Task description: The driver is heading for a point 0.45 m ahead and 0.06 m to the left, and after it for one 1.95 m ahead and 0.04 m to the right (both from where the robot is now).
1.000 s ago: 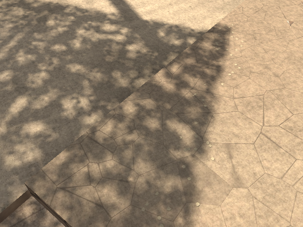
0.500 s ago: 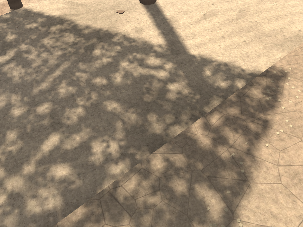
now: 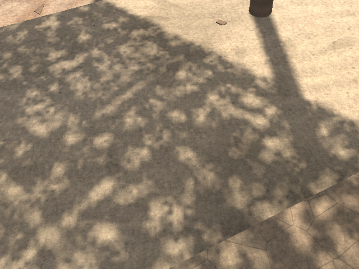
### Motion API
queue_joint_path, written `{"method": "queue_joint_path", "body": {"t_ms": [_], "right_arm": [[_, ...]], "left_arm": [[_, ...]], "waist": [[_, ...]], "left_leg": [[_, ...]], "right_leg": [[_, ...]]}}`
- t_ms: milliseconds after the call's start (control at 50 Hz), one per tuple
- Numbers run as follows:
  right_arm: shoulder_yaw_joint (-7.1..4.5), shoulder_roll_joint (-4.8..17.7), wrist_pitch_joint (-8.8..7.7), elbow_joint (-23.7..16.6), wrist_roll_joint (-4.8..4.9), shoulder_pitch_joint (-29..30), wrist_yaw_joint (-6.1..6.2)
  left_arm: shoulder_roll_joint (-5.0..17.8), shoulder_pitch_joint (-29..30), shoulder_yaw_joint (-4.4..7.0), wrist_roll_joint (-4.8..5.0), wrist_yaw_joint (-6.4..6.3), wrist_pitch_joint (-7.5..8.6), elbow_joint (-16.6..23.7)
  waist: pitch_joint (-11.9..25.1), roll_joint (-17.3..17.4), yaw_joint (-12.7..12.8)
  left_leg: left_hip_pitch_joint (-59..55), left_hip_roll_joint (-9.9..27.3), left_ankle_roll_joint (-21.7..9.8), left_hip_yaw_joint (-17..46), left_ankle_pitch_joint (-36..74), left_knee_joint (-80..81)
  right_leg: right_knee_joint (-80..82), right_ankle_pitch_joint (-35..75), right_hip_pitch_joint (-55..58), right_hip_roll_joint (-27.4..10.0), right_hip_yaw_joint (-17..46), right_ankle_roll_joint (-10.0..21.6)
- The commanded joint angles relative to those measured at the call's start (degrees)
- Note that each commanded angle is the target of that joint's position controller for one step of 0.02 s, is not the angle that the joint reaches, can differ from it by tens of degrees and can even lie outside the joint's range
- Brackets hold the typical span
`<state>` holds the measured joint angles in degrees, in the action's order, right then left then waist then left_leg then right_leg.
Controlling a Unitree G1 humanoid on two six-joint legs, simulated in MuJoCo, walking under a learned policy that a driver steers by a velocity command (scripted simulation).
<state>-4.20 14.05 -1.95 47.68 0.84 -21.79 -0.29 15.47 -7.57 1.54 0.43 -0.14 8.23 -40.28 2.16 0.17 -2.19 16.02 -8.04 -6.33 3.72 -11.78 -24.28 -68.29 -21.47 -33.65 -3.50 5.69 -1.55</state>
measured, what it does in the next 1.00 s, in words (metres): walks ahead, turning left: right foot, then left foot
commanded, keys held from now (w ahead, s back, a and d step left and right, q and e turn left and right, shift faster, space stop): w+q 0.10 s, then q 0.68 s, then w+q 0.10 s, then w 0.12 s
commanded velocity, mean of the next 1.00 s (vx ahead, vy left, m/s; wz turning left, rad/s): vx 0.21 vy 0.00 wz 0.58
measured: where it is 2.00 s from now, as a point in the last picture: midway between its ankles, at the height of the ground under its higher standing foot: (155, 264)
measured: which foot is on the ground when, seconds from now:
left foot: down 0.00-0.18, up 0.20-0.56, down 0.58-0.98, up 1.00-1.00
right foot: up 0.00-0.16, down 0.18-0.58, up 0.60-0.96, down 0.98-1.00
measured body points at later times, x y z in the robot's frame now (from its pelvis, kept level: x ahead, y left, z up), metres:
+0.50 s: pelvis +0.18 -0.06 +0.00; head +0.22 -0.05 +0.45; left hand +0.19 +0.24 -0.11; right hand +0.44 -0.25 -0.09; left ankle +0.21 +0.08 -0.70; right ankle +0.24 -0.18 -0.74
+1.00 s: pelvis +0.23 -0.05 -0.01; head +0.24 -0.05 +0.44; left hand +0.20 +0.27 -0.10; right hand +0.51 -0.18 -0.10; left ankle +0.20 +0.07 -0.73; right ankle +0.29 -0.14 -0.74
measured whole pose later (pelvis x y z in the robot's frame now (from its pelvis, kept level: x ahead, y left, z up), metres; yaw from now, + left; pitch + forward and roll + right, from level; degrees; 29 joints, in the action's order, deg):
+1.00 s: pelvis +0.23 -0.05 -0.01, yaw +36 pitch +2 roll +0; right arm -4.3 16.0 2.4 33.5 0.9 -13.0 1.6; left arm 15.2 -8.5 3.9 -0.1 1.0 2.3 -42.4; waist 2.0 1.2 -0.2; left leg 23.0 -5.7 -2.3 9.3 -18.6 -36.1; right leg -31.9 -16.3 -17.4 1.5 1.0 1.2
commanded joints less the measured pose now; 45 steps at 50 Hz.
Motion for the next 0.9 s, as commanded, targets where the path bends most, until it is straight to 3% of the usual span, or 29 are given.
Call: {"method": "queue_joint_path", "body": {"t_ms": [20, 40, 60, 100, 140, 160, 180, 200, 220, 240, 260, 280, 300, 340, 380, 440, 520, 560, 580, 600, 620, 640, 660, 680, 700, 740, 780, 840, 900], "right_arm": [[-1.92, 9.65, -1.32, -9.05, 0.14, 8.62, 1.18], [-2.51, 11.14, -0.87, -8.43, 0.55, 5.86, 1.61], [-2.71, 11.73, -0.48, -8.03, 0.61, 3.42, 1.83], [-2.44, 10.4, 0.01, -7.89, 1.02, 1.4, 1.78], [-2.09, 8.16, 0.65, -8.38, 1.23, 1.41, 1.96], [-1.77, 6.34, 0.67, -8.95, 1.01, 1.92, 2.12], [-0.9, 2.97, 0.34, -10.57, 0.32, 3.55, 2.27], [0.46, -1.65, -0.32, -12.75, 0.01, -1.59, 2.29], [0.01, 3.18, -0.66, -13.36, 0.6, -6.85, 1.69], [-0.88, 6.46, 0.18, -12.63, 1.23, -3.75, 1.76], [-1.38, 7.74, 1.17, -13.32, 0.89, 1.46, 1.89], [-1.69, 7.77, 2.09, -13.9, 0.51, 4.11, 2.18], [-1.89, 7.13, 2.91, -14.52, 0.54, 5.07, 2.18], [-1.15, 4.02, 3.91, -15.45, 0.7, 5.89, 2.08], [-0.56, 2.71, 4.03, -16.27, 0.28, 7.78, 1.89], [-0.76, 4.08, 4.47, -16.35, 0.17, 9.1, 0.91], [-1.67, 5.78, 5.64, -17.99, 0.18, 12.58, -0.36], [-2.25, 5.69, 5.66, -17.62, -0.03, 11.29, -0.61], [-3.03, 7.17, 5.45, -17.3, -0.19, 9.4, -0.13], [-4.73, 13.38, 5.07, -18.03, -0.51, 7.1, 0.86], [-4.91, 17.39, 4.51, -19.32, -2.03, 7.01, 0.97], [-4.19, 14.48, 3.47, -19.02, -2.42, 5.56, 0.69], [-3.4, 13.02, 2.67, -18.71, -2.23, 7.86, 0.82], [-3.02, 11.6, 2.5, -19.0, -1.21, 10.96, 1.17], [-2.51, 10.39, 2.82, -19.45, -0.29, 13.46, 1.49], [-2.23, 10.17, 3.47, -19.84, -0.93, 14.96, 1.97], [-2.46, 10.38, 3.71, -19.69, -1.06, 14.49, 2.31], [-2.89, 11.11, 3.87, -19.53, -0.16, 12.82, 2.57], [-2.83, 11.53, 3.67, -19.15, -0.13, 11.78, 1.95]], "left_arm": [[2.44, 2.06, -0.19, -1.0, -0.17, -0.75, 4.48], [1.41, 4.13, -0.63, -0.84, -0.18, -0.94, 4.8], [2.21, 4.65, -0.43, 0.04, -0.19, -1.06, 4.75], [5.02, 3.95, 0.69, 1.23, -0.46, -1.16, 4.5], [6.5, 2.63, 2.05, 0.23, -0.86, -1.11, 4.06], [6.87, -0.14, 2.61, -0.51, -0.91, -0.9, 3.48], [9.42, -6.66, 3.57, -1.58, -1.12, -0.68, 2.81], [13.72, -11.51, 4.35, -3.22, -1.24, -1.38, 2.94], [13.9, -11.59, 4.91, -2.07, -0.81, -1.88, 2.56], [8.95, -7.06, 3.87, -1.68, -1.11, -2.59, 4.84], [5.93, -4.65, 3.1, -1.64, -1.45, -3.38, 5.04], [4.62, -2.54, 2.64, -1.77, -1.55, -4.05, 4.89], [4.16, -1.13, 2.55, -1.7, -1.57, -4.5, 4.28], [5.42, -0.23, 3.21, -1.85, -1.62, -4.73, 3.0], [7.29, 0.2, 4.04, -1.66, -1.98, -5.12, 2.17], [8.87, 2.37, 4.64, -0.25, -2.07, -5.91, 1.59], [10.26, 1.54, 5.29, 0.83, -1.78, -6.71, 0.27], [9.74, 1.3, 5.3, 1.4, -1.72, -7.09, -0.45], [8.28, -1.34, 5.02, 0.86, -1.52, -7.32, -1.57], [5.33, -2.21, 4.18, -0.97, -1.17, -7.5, -0.9], [5.05, 0.86, 3.49, -1.73, -1.3, -7.21, 3.04], [7.72, 4.39, 4.34, -0.94, -1.31, -6.96, 2.99], [8.19, 4.83, 4.59, -0.02, -1.41, -7.17, 2.9], [7.65, 3.59, 4.69, -0.41, -1.96, -7.5, 1.66], [8.03, 3.28, 4.86, -1.03, -2.41, -7.82, 1.52], [6.93, 2.4, 4.68, -0.97, -2.15, -7.93, 1.45], [5.27, 2.44, 4.05, -0.55, -1.87, -7.9, 1.53], [4.14, 3.93, 3.31, -0.26, -0.81, -7.67, 2.2], [5.79, 3.14, 3.92, 0.53, 0.5, -6.58, 2.57]], "waist": [[-1.96, -2.07, 3.87], [-0.86, 0.7, 2.22], [0.64, 3.15, 1.06], [1.55, 5.24, 0.9], [0.9, 5.41, 2.46], [1.71, 6.03, 4.02], [6.21, 3.16, 6.89], [14.24, -13.64, 5.08], [19.31, -21.58, 2.79], [14.05, -14.69, 4.0], [9.43, -9.62, 4.65], [6.83, -6.27, 3.83], [4.12, -6.03, 2.4], [1.68, -7.77, 1.41], [3.4, -7.81, 1.65], [5.96, -8.47, 1.57], [4.31, -8.74, 2.56], [3.56, -7.33, 1.59], [3.69, -4.24, 1.39], [4.09, 9.81, 1.72], [5.9, 20.09, 0.86], [8.55, 12.25, -2.33], [6.51, 9.65, -0.46], [5.63, 5.75, 1.3], [5.25, 5.79, 2.17], [5.93, 6.49, 3.59], [6.39, 6.58, 3.41], [6.8, 8.26, 1.67], [4.66, 10.62, 1.51]], "left_leg": [[9.9, 12.38, -10.39, 13.4, 12.03, 10.1], [11.05, 10.59, -9.07, 11.78, 9.67, 9.07], [10.27, 10.32, -8.31, 12.2, 7.37, 8.11], [7.45, 10.87, -6.36, 15.19, 0.49, 5.15], [4.85, 9.38, -2.82, 16.5, 0.42, -1.64], [5.2, 7.76, -0.49, 15.57, 1.71, -7.28], [10.21, 4.49, 2.86, 11.63, -1.68, -20.3], [21.86, -1.06, 6.59, 4.91, -25.06, -39.8], [28.62, 2.72, 7.99, 5.74, -26.09, -52.83], [32.15, 5.58, 9.21, 5.11, -21.87, -59.31], [32.52, 7.21, 9.58, 2.82, -17.83, -59.94], [30.23, 8.84, 9.63, 1.95, -15.33, -58.38], [27.27, 10.25, 9.38, 1.85, -14.77, -54.2], [22.28, 10.2, 9.13, -1.25, -13.44, -44.99], [19.17, 10.68, 9.1, -2.11, -10.25, -36.52], [11.67, 10.65, 8.44, -3.26, -3.56, -25.97], [6.52, 9.73, 5.95, -5.27, -2.05, -15.94], [0.39, 7.46, 3.52, -7.5, 2.12, -6.96], [-5.24, 7.19, 1.72, -5.82, 6.07, -2.97], [-13.88, 18.8, -2.85, 10.6, 22.14, 1.65], [-17.69, 30.43, -15.35, 28.69, 27.87, 3.44], [-16.2, 29.3, -16.39, 27.86, 25.32, 4.78], [-14.17, 26.28, -13.12, 22.79, 23.67, 3.92], [-11.8, 23.09, -9.56, 18.59, 22.04, 3.12], [-9.31, 21.45, -7.81, 16.48, 22.03, 2.9], [-5.02, 18.62, -7.25, 14.29, 23.99, 2.7], [-4.68, 17.37, -7.12, 14.16, 22.27, 2.5], [-2.3, 15.96, -7.28, 18.25, -7.54, 6.02], [0.64, 16.52, -7.42, 23.09, -19.95, 7.44]], "right_leg": [[20.25, 3.99, 4.08, -0.1, -4.71, -1.7], [25.19, 8.91, 8.25, 1.75, -5.75, -2.16], [28.32, 14.63, 10.83, 3.23, -5.72, -2.77], [33.9, 19.22, 13.9, 4.09, -3.94, -2.97], [39.02, 20.63, 16.95, 4.85, -3.78, -1.64], [40.22, 22.73, 20.81, 3.48, -3.34, -0.18], [39.12, 29.43, 30.61, -3.97, 2.6, 3.04], [42.67, 42.98, 44.54, -19.87, 23.58, 11.75], [44.92, 32.99, 47.2, -25.86, 40.73, 18.46], [44.96, 27.96, 43.39, -22.99, 32.97, 17.54], [44.47, 28.95, 37.31, -19.52, 22.12, 15.33], [44.54, 31.36, 31.27, -16.27, 15.52, 14.02], [45.45, 33.34, 25.77, -14.03, 10.56, 13.08], [48.52, 35.15, 19.82, -11.76, 3.71, 12.48], [49.06, 38.49, 20.36, -12.89, 0.81, 13.67], [49.15, 36.24, 20.01, -14.03, -3.07, 13.62], [47.63, 23.93, 20.84, -15.41, -4.76, 11.64], [42.98, 18.31, 19.67, -13.61, -7.27, 8.87], [37.57, 13.52, 16.7, -11.51, -9.85, 5.99], [20.43, 0.69, 5.86, -5.3, -16.0, 0.87], [5.45, -18.06, -8.8, 2.85, -11.37, -2.2], [-1.53, -16.54, -9.76, 2.22, -3.6, -2.06], [-3.03, -12.1, -9.91, 1.59, -2.23, -1.28], [-1.31, -7.83, -8.99, 0.76, -1.7, -1.26], [0.96, -5.17, -7.25, 0.55, -1.59, -1.68], [2.67, -1.79, -2.18, 2.32, -2.84, -2.25], [9.28, -0.46, -0.14, 3.36, -2.89, -2.6], [20.36, 0.63, 4.61, 4.45, -3.15, -1.8], [27.91, -2.87, 9.99, 5.54, -3.71, 0.03]]}}
Keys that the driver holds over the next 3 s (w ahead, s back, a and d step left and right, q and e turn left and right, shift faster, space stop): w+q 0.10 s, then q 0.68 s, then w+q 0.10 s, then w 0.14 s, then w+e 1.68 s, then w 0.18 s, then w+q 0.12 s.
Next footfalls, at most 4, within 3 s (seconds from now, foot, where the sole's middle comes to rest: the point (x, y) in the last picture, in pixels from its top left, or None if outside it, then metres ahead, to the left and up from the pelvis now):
0.18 right None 0.28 -0.17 -0.77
0.58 left None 0.24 0.09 -0.77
0.98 right None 0.32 -0.12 -0.77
1.38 left None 0.34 0.21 -0.77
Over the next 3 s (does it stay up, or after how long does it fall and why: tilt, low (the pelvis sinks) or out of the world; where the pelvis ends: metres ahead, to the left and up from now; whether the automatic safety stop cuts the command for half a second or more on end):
stays up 1.19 0.00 -0.07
